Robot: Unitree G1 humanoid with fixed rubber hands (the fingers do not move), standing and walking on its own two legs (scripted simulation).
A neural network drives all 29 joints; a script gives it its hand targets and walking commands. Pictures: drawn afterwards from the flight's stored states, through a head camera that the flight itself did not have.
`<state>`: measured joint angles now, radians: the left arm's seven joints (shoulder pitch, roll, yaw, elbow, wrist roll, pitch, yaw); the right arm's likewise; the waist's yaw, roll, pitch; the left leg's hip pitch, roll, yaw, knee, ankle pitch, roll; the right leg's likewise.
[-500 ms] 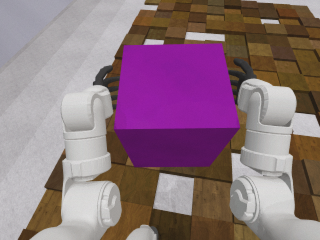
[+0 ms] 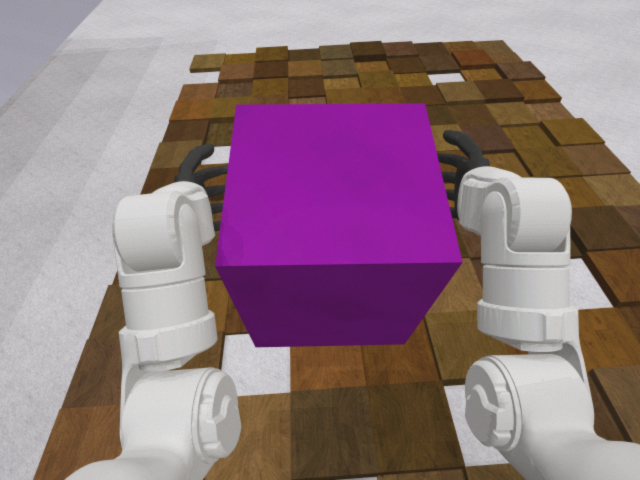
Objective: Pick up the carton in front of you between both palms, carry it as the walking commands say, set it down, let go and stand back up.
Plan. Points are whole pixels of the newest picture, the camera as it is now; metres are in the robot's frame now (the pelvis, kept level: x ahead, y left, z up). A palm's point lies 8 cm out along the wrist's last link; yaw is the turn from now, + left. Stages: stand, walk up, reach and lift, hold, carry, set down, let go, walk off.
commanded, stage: carry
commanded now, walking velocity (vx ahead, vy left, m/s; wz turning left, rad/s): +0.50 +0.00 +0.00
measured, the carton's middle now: (330, 239) +0.39 -0.03 +0.11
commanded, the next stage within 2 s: none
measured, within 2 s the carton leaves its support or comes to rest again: neither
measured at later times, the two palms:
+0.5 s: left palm (196, 139) +0.67 +0.17 +0.09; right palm (364, 123) +0.68 -0.13 +0.09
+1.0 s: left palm (194, 14) +0.95 +0.17 +0.21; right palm out of the picture +0.96 -0.13 +0.21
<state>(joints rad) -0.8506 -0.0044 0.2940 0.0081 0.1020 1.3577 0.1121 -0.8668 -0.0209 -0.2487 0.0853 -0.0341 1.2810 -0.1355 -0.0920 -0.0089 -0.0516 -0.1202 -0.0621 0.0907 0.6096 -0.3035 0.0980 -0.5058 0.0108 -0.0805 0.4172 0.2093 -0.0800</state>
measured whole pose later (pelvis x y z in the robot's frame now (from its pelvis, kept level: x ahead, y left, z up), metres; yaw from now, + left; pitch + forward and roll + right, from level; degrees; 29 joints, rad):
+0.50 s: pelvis +0.31 +0.02 -0.03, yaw -1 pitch +5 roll +2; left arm -0.67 -0.01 0.23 0.02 0.03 1.21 0.13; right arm -0.69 0.04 -0.23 0.03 -0.10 1.19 -0.13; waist 0.02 -0.02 0.02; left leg -0.73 0.00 0.14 0.77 -0.10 0.00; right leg -0.18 -0.02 -0.05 0.76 -0.40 -0.04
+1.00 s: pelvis +0.59 +0.02 +0.02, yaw +0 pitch +5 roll +0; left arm -0.85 0.01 0.24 0.25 0.09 1.36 0.12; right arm -0.90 -0.08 -0.24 0.33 -0.04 1.32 -0.13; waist 0.03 0.01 -0.15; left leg -0.44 -0.01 0.03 0.93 -0.48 0.00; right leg -0.38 0.00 -0.11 0.54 -0.26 -0.06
